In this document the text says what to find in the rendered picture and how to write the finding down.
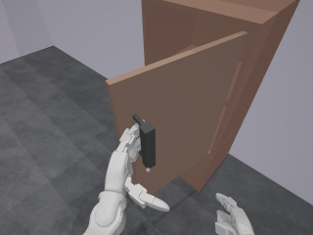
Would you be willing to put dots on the handle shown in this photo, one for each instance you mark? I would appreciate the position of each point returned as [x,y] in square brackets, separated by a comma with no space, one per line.
[148,142]

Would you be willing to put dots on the robot right hand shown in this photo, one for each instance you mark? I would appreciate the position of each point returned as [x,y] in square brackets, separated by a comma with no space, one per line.
[237,223]

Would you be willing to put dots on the cupboard door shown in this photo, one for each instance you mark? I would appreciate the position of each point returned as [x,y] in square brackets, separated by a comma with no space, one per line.
[182,97]

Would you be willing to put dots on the robot left hand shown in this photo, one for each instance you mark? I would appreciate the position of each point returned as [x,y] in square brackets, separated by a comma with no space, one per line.
[120,166]

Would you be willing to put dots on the left robot forearm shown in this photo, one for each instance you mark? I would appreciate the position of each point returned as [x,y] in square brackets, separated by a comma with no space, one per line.
[108,216]

